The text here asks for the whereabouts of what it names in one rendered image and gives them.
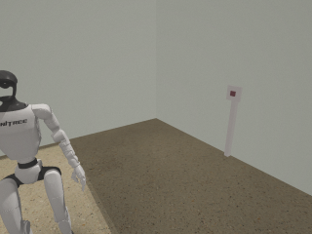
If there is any left robot upper arm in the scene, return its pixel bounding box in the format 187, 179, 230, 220
31, 103, 65, 142

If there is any robot torso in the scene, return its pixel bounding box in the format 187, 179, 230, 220
0, 102, 44, 185

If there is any panel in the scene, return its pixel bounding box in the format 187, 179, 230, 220
224, 85, 243, 157

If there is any left robot forearm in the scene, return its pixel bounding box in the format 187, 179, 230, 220
58, 130, 80, 168

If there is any humanoid robot head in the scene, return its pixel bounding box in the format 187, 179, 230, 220
0, 70, 29, 112

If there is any robot left hand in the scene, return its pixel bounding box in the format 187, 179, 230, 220
71, 165, 86, 192

